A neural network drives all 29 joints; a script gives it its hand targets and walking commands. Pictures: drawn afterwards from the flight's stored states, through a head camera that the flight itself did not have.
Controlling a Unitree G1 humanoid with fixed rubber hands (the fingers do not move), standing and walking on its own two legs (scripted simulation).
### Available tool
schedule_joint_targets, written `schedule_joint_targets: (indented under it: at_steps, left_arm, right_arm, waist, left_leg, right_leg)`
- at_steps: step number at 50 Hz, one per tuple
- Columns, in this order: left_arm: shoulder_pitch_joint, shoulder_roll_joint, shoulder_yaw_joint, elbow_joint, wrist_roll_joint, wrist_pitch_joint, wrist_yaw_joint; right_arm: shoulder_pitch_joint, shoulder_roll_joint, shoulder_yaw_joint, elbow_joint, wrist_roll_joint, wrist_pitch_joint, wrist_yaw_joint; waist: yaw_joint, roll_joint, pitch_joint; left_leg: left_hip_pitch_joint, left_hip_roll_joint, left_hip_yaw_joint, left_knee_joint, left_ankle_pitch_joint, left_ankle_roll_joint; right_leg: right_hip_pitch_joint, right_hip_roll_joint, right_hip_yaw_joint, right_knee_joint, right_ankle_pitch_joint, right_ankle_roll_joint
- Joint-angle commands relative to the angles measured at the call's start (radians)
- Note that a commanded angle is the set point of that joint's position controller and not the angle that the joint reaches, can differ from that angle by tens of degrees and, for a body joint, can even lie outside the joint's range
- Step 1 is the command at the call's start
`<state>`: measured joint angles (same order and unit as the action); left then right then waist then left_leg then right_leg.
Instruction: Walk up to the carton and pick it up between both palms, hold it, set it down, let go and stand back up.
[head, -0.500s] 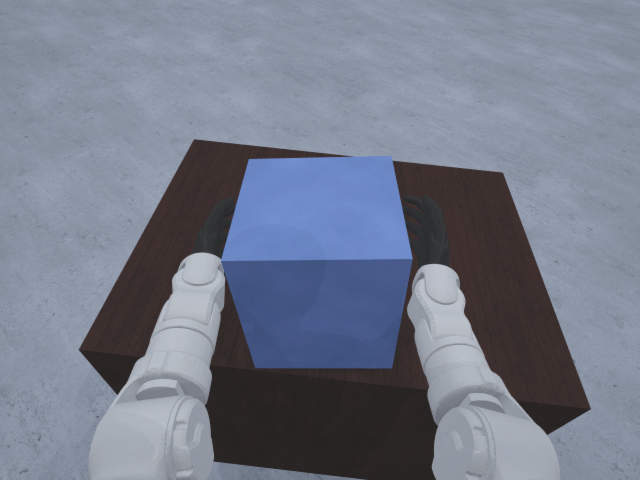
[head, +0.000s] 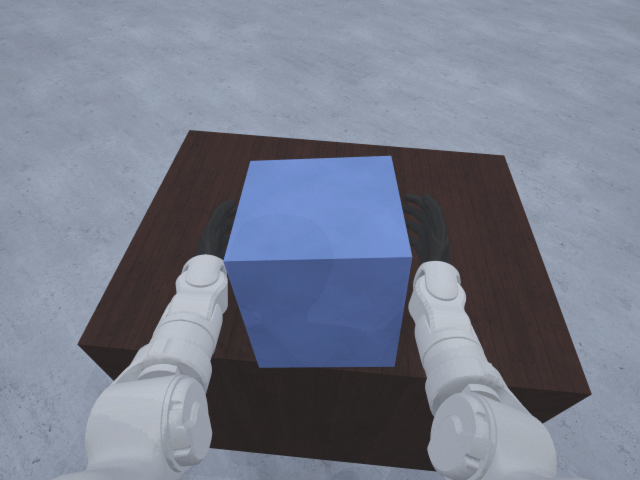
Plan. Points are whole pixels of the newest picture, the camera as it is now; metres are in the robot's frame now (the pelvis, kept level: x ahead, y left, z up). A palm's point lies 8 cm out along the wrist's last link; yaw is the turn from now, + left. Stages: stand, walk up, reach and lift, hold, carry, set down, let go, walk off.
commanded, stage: set down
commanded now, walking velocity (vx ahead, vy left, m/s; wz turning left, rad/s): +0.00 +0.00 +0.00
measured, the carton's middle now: (323, 264) +0.42 -0.04 +0.01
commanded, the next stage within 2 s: none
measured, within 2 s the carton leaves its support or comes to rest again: rests again in 0.40 s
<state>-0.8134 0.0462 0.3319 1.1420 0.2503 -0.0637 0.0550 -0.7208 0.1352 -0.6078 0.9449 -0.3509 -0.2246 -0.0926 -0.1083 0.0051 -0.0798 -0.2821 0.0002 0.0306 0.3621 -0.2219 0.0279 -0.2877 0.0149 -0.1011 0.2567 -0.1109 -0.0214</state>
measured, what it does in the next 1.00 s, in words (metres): stands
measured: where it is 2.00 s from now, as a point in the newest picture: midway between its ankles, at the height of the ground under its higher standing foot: outside the picture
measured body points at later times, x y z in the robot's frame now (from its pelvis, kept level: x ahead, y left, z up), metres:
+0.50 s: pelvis +0.00 +0.00 +0.00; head +0.05 +0.01 +0.45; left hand +0.44 +0.10 +0.05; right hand +0.38 -0.19 +0.05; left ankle -0.03 +0.09 -0.75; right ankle +0.00 -0.11 -0.75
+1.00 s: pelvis +0.00 +0.00 +0.00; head +0.06 +0.02 +0.45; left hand +0.44 +0.10 +0.04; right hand +0.38 -0.19 +0.05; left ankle -0.03 +0.09 -0.75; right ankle +0.00 -0.11 -0.75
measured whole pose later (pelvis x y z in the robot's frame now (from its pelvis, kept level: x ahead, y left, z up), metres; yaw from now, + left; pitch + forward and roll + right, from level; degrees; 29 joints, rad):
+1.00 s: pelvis +0.00 +0.00 +0.00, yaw +0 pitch +9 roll -1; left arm -0.82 -0.02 0.51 1.10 0.39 -0.19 0.02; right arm -0.70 0.17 -0.72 0.91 -0.46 -0.32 -0.07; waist -0.12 0.00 -0.04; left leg -0.31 -0.01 0.03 0.35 -0.21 0.03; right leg -0.31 0.00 -0.11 0.25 -0.10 -0.02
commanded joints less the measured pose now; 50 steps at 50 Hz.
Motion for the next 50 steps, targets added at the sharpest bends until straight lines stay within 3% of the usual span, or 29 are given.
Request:
schedule_joint_targets:
  at_steps: [1,6,11,18,19,20,21,26,35,50]
  left_arm:
    - [-0.81,-0.543,-0.16,-0.183,0.02,-0.148,-0.146]
    - [-0.795,-0.528,-0.122,-0.117,0.03,-0.176,-0.162]
    - [-0.766,-0.513,-0.105,-0.11,0.043,-0.194,-0.171]
    - [-0.786,-0.506,-0.072,-0.074,0.069,-0.201,-0.159]
    - [-0.691,-0.547,-0.091,-0.08,0.091,-0.18,-0.151]
    - [-0.675,-0.552,-0.095,-0.087,0.086,-0.173,-0.152]
    - [-0.678,-0.555,-0.09,-0.077,0.093,-0.169,-0.154]
    - [-0.634,-0.554,-0.078,-0.056,0.113,-0.165,-0.148]
    - [-0.585,-0.559,-0.063,-0.057,0.147,-0.15,-0.14]
    - [-0.532,-0.529,-0.004,-0.052,0.195,-0.142,-0.144]
  right_arm:
    - [-0.58,0.534,0.34,0.021,-0.066,-0.024,0.138]
    - [-0.592,0.553,0.331,-0.011,-0.099,-0.043,0.13]
    - [-0.544,0.549,0.319,0.014,-0.121,-0.055,0.13]
    - [-0.564,0.539,0.269,0.02,-0.162,-0.067,0.135]
    - [-0.518,0.521,0.291,0.033,-0.144,-0.063,0.134]
    - [-0.506,0.522,0.303,0.029,-0.136,-0.067,0.133]
    - [-0.513,0.528,0.301,0.022,-0.133,-0.073,0.134]
    - [-0.52,0.503,0.304,-0.002,-0.131,-0.097,0.142]
    - [-0.487,0.467,0.253,0.026,-0.147,-0.107,0.148]
    - [-0.43,0.454,0.186,0.03,-0.196,-0.1,0.154]
  waist:
    - [0.005,0.046,-0.607]
    - [0.007,0.028,-0.617]
    - [-0.001,0.026,-0.579]
    - [0.005,0.041,-0.556]
    - [-0.064,0.028,-0.569]
    - [-0.036,0.04,-0.575]
    - [-0.051,0.032,-0.586]
    - [-0.027,0.045,-0.564]
    - [-0.021,0.068,-0.498]
    - [-0.02,0.049,-0.431]
  left_leg:
    - [0.026,0.015,0.035,-0.017,0.396,-0.081]
    - [-0.052,0.005,0.032,-0.05,0.294,-0.052]
    - [-0.057,0.007,0.032,-0.058,0.285,-0.051]
    - [-0.02,0.013,0.039,-0.052,0.275,-0.06]
    - [0.012,0.013,0.011,-0.037,0.329,-0.08]
    - [-0.005,0.009,0.012,-0.034,0.347,-0.08]
    - [0.011,0.011,0.011,-0.036,0.359,-0.08]
    - [0.002,0.016,0.002,-0.03,0.372,-0.08]
    - [0.063,0.029,-0.003,-0.023,0.375,-0.092]
    - [0.039,0.028,0.001,-0.052,0.273,-0.076]
  right_leg:
    - [0.46,-0.022,0.02,0.122,0.512,0.039]
    - [0.515,-0.038,0.031,0.146,0.532,0.05]
    - [0.517,-0.038,0.032,0.148,0.54,0.052]
    - [0.426,-0.035,0.016,0.126,0.441,0.05]
    - [0.443,-0.021,0.007,0.136,0.552,0.04]
    - [0.449,-0.023,0.016,0.133,0.568,0.036]
    - [0.433,-0.019,0.011,0.133,0.575,0.039]
    - [0.435,-0.021,0.006,0.125,0.565,0.032]
    - [0.344,-0.014,-0.01,0.091,0.457,0.017]
    - [0.308,-0.022,-0.016,0.076,0.384,0.028]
